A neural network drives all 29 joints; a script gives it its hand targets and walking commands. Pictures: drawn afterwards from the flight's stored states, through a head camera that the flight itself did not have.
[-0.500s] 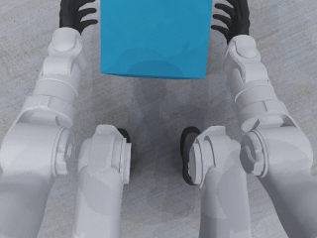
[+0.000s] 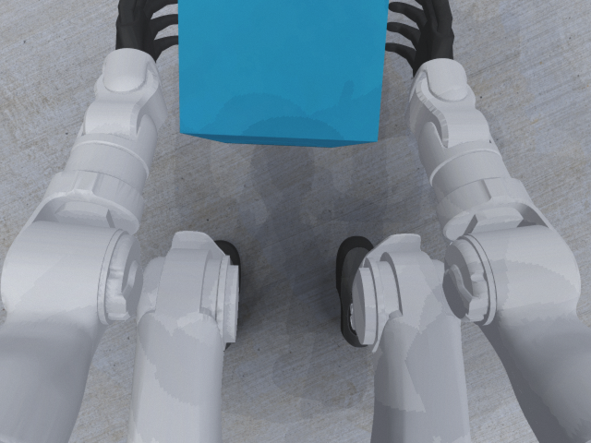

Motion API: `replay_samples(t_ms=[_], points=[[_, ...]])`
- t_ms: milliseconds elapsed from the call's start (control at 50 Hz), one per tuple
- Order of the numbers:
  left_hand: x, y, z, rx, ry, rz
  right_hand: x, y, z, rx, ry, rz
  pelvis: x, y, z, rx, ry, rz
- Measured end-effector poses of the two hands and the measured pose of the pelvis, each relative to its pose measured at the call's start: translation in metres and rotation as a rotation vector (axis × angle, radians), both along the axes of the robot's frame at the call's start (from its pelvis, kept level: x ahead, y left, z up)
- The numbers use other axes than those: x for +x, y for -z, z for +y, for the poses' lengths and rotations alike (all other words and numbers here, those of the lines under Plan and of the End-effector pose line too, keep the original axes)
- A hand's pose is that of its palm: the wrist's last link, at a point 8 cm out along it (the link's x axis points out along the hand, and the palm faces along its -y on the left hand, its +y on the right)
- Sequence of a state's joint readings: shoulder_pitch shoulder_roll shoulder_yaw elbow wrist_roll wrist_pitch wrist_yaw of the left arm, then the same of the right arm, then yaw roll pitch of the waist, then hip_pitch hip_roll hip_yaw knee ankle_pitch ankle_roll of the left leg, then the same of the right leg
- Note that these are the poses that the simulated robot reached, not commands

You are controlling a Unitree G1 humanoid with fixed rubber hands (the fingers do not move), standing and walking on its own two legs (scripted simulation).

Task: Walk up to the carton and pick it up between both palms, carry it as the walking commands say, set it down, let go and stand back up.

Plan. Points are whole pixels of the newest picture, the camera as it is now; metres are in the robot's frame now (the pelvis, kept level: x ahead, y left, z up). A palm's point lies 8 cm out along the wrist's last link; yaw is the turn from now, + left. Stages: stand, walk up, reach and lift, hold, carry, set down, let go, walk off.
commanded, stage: reach and lift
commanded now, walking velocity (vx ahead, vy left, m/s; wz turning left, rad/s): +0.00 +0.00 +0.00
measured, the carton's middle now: (281, 68) +0.51 +0.02 -0.24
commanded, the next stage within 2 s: none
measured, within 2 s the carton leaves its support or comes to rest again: leaves its support in 0.76 s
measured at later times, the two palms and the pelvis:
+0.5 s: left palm (156, 47) +0.52 +0.15 -0.18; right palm (408, 50) +0.52 -0.12 -0.17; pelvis +0.00 +0.00 +0.00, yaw +1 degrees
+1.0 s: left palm (158, 49) +0.51 +0.15 -0.17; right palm (414, 40) +0.53 -0.12 -0.15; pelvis +0.01 +0.00 -0.01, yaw +1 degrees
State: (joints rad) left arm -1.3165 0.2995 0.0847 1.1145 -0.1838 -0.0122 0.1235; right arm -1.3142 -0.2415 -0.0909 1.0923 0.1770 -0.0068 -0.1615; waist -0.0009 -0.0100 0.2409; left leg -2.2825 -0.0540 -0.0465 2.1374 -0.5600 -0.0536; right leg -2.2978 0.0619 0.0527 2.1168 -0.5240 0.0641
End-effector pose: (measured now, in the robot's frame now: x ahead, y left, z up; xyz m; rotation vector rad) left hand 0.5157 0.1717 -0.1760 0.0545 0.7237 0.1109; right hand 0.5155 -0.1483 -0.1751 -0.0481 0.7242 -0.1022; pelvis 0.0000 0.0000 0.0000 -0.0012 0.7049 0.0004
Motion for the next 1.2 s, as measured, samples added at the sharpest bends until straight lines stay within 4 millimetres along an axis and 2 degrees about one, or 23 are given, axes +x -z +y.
replay_samples(t_ms=[180, 280, 460, 580, 720, 900, 1040, 1200], points=[[0.000, 0.003, -0.017, -0.018, 0.022, -0.004, 0.004, -0.001, 0.014, 0.006, -0.018, -0.007, 0.000, -0.001, 0.001, -0.002, 0.000, 0.002], [0.000, 0.003, -0.017, -0.009, 0.017, -0.005, 0.006, -0.003, 0.025, 0.009, -0.030, -0.011, 0.000, -0.002, 0.001, -0.001, -0.003, 0.002], [0.001, 0.002, -0.018, 0.001, 0.015, 0.007, 0.006, -0.003, 0.027, 0.009, 0.012, -0.003, -0.001, -0.002, 0.002, -0.005, -0.013, -0.005], [0.005, -0.001, -0.019, 0.007, 0.013, 0.035, 0.009, -0.004, 0.026, 0.026, 0.033, 0.016, 0.000, 0.006, 0.003, -0.004, -0.013, -0.029], [0.002, -0.001, -0.031, -0.029, 0.016, 0.049, 0.010, -0.009, 0.020, 0.018, 0.020, 0.032, 0.006, 0.015, 0.002, -0.004, -0.012, -0.035], [-0.001, -0.004, -0.025, -0.030, 0.000, 0.052, 0.011, -0.014, 0.025, 0.026, 0.020, 0.024, 0.010, 0.015, -0.001, 0.000, -0.009, -0.020], [-0.001, -0.013, -0.023, -0.040, -0.010, 0.022, 0.012, -0.025, 0.028, 0.036, 0.034, -0.007, 0.009, 0.011, -0.001, -0.001, -0.011, -0.012], [0.003, -0.035, -0.023, -0.045, -0.008, -0.009, 0.009, -0.043, 0.027, 0.051, 0.058, -0.040, 0.005, 0.004, 0.000, -0.005, -0.017, -0.006]])
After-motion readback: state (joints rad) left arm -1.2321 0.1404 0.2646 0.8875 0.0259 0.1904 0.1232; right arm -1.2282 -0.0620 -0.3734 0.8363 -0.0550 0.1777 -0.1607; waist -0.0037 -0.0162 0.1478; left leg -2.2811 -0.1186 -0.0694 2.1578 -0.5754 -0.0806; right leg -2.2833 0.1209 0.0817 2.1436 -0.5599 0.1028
